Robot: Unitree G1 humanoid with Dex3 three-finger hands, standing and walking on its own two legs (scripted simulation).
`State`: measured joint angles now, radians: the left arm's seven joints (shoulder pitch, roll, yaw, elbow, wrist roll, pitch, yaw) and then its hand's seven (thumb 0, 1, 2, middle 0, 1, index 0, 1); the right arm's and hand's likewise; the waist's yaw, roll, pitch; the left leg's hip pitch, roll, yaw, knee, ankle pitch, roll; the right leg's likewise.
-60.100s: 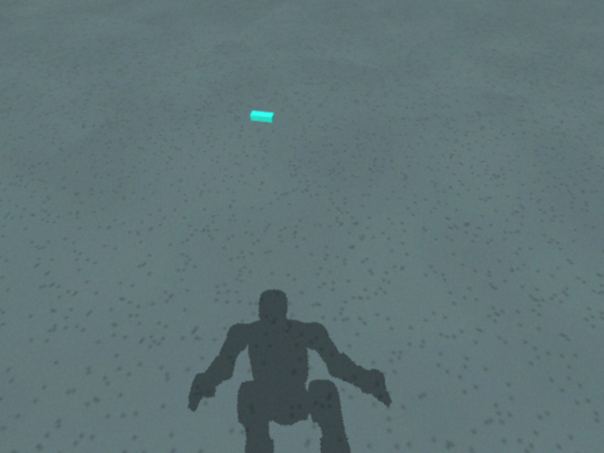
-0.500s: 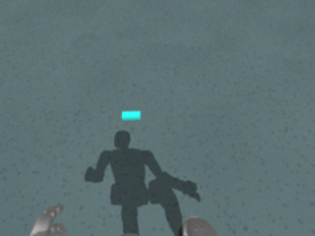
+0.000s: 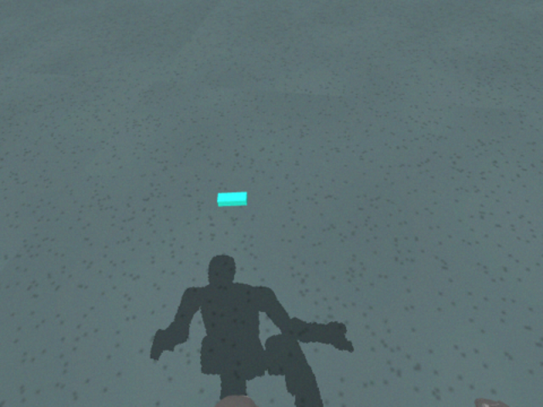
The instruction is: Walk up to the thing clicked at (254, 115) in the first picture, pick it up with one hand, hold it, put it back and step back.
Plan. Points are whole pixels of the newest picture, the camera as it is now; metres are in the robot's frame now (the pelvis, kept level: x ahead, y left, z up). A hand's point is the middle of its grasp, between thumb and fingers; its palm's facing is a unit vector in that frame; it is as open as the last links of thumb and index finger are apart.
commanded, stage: step back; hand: left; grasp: from above
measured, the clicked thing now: (232, 199) +1.10 +0.27 -0.74
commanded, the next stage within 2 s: stand in 0.92 s
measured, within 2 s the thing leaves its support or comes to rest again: neither
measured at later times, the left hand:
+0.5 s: hand out of the picture +0.05 +0.29 -0.14, palm faces +0.05 -0.93 -0.36, open 7.3 cm
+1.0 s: hand out of the picture +0.14 +0.29 -0.13, palm faces +0.01 -0.93 -0.36, open 7.3 cm
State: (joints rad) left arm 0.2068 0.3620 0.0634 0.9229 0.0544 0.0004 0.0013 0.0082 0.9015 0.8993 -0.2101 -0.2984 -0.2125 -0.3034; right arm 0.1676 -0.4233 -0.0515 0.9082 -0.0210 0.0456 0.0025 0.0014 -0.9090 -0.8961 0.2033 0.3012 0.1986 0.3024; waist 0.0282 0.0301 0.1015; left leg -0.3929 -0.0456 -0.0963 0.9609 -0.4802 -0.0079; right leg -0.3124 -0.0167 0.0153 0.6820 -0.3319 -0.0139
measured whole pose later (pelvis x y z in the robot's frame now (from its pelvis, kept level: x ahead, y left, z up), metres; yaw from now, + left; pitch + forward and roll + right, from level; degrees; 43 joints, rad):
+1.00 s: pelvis +0.03 +0.03 +0.02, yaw +0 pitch -3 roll +0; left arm 0.06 0.36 0.02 1.08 0.00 -0.03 0.01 0.01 0.91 0.90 -0.20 -0.30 -0.21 -0.30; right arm 0.05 -0.33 -0.02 1.08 0.00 -0.01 0.00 0.00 -0.91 -0.90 0.20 0.30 0.20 0.30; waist 0.00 0.00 0.08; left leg -0.13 -0.01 0.02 0.45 -0.28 0.01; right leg -0.14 -0.02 0.01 0.46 -0.27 0.02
